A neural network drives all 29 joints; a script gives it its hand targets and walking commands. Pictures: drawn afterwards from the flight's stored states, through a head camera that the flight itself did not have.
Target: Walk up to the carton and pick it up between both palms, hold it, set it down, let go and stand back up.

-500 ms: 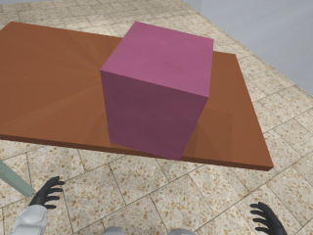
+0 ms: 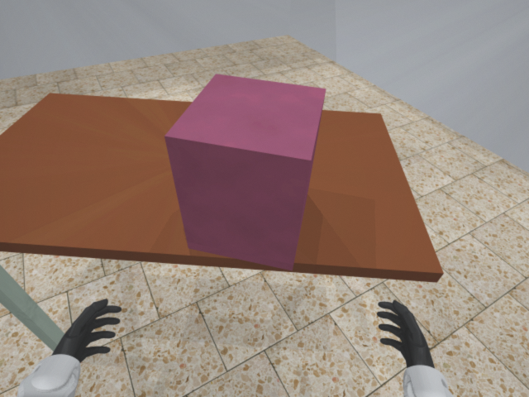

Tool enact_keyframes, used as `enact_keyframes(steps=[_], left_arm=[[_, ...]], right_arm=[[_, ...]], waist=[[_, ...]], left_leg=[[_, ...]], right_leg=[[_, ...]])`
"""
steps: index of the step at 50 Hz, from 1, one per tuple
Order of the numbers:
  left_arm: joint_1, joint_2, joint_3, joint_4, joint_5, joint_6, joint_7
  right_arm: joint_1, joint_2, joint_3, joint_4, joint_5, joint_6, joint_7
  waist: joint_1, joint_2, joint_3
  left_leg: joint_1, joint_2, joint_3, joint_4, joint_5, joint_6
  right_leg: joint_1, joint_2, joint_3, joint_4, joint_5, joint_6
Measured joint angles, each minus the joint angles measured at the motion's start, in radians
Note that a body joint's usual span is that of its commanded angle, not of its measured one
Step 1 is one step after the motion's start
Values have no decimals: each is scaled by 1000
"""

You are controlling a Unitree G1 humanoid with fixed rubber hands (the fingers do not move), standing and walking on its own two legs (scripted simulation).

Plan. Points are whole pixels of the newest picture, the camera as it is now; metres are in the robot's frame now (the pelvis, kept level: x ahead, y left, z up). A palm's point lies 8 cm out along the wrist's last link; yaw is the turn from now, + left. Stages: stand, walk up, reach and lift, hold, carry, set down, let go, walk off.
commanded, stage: reach and lift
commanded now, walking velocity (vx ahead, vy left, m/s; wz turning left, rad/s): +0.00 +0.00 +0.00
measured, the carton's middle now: (254, 172) +0.46 +0.02 +0.10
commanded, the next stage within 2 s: none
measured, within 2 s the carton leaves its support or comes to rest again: neither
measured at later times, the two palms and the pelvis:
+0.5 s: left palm (54, 332) +0.18 +0.26 +0.08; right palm (425, 354) +0.15 -0.19 +0.07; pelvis -0.04 -0.01 +0.00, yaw -1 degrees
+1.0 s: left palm (43, 308) +0.20 +0.27 +0.10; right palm (406, 355) +0.14 -0.15 +0.10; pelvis -0.04 +0.01 +0.00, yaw -1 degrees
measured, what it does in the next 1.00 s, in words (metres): stands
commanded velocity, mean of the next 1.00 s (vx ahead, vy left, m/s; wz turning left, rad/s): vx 0.00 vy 0.00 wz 0.00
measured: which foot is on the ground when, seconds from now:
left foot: down 0.00-1.00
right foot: down 0.00-1.00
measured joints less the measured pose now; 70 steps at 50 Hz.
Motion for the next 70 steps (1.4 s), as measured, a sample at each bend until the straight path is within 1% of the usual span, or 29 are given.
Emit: enact_keyframes(steps=[4,8,10,12,15,18,19,20,22,24,25,26,28,30,31,33,39,44,48,52,58,62,70], left_arm=[[0,0,19,-1,-14,-23,-41],[-2,3,29,-17,-74,-28,-68],[-14,13,43,-32,-126,-15,-80],[-38,31,59,-50,-152,17,-82],[-89,59,66,-88,-152,72,-82],[-121,78,67,-120,-145,97,-79],[-122,76,63,-125,-134,97,-79],[-121,71,56,-126,-118,96,-86],[-117,56,42,-126,-90,85,-109],[-116,55,39,-126,-90,75,-129],[-115,56,45,-126,-99,73,-135],[-116,56,49,-126,-118,73,-138],[-110,56,50,-133,-172,72,-138],[-92,56,56,-164,-208,72,-133],[-82,56,59,-185,-215,72,-131],[-67,56,67,-217,-219,73,-127],[-65,84,74,-249,-223,74,-119],[-80,109,74,-289,-226,86,-103],[-97,113,73,-333,-237,110,-87],[-114,113,70,-355,-246,140,-78],[-139,113,58,-377,-259,171,-65],[-175,113,58,-378,-282,194,-65],[-282,115,58,-378,-287,261,-63]], right_arm=[[17,0,18,-139,10,92,-36],[17,0,50,-268,29,198,-82],[18,4,77,-323,43,248,-117],[19,13,100,-362,57,291,-150],[20,19,115,-405,92,339,-183],[20,20,113,-450,115,383,-188],[20,18,108,-466,122,393,-183],[20,13,107,-480,131,404,-178],[20,-1,106,-502,146,419,-168],[20,-4,108,-518,147,434,-165],[20,-2,111,-526,147,441,-165],[20,1,112,-535,147,449,-168],[34,18,113,-559,147,460,-187],[56,44,122,-599,147,460,-211],[67,57,130,-621,147,460,-222],[78,77,148,-648,147,460,-239],[78,97,183,-688,150,462,-276],[78,99,180,-695,169,482,-281],[78,99,163,-707,180,496,-272],[77,99,138,-717,189,508,-257],[51,99,112,-724,203,519,-234],[12,97,102,-725,203,534,-234],[-110,72,64,-725,219,575,-243]], waist=[[0,28,0],[0,38,-8],[0,25,-12],[0,3,-13],[0,-24,-10],[0,-40,-7],[0,-34,-8],[0,-23,-12],[0,10,-19],[4,27,-19],[12,26,-19],[14,32,-10],[14,42,5],[14,43,4],[14,41,4],[15,34,4],[14,-5,4],[14,-47,4],[14,-61,3],[14,-58,4],[14,-38,3],[14,-29,3],[14,-26,3]], left_leg=[[17,18,22,0,2,21],[32,29,41,-11,2,33],[33,24,40,-12,5,30],[48,12,39,-12,5,28],[83,-2,41,-18,-19,15],[83,-1,44,-18,-5,10],[84,4,46,-18,-3,13],[85,11,45,-18,-3,18],[85,28,40,-18,-3,27],[83,30,48,-18,-3,30],[77,27,62,-18,0,27],[75,27,72,-18,4,24],[82,27,74,-31,19,22],[87,27,75,-42,29,15],[88,27,75,-44,31,13],[88,27,75,-45,31,12],[88,24,76,-46,32,6],[87,15,78,-46,32,1],[85,11,85,-46,26,6],[84,11,98,-49,20,14],[83,10,112,-53,12,24],[82,6,115,-58,10,27],[82,5,115,-68,9,27]], right_leg=[[15,4,0,0,7,0],[25,5,0,0,8,-1],[25,3,0,0,11,-12],[24,1,0,0,15,-22],[24,1,-6,0,15,-29],[24,0,-5,-1,14,-29],[29,6,-5,-1,26,-23],[50,16,-6,0,52,-7],[105,42,-5,-1,-3,5],[169,47,-1,-12,-54,12],[191,42,8,-35,-96,11],[192,42,15,-44,-111,-8],[190,42,15,-44,-85,-23],[190,41,16,-44,-75,-24],[190,41,16,-44,-75,-24],[190,41,16,-44,-75,-24],[190,38,16,-44,-77,-24],[190,28,16,-44,-81,-24],[190,23,23,-52,-80,-24],[190,22,36,-65,-75,-18],[190,20,50,-82,-69,-9],[190,16,53,-89,-69,-1],[190,14,53,-100,-69,3]])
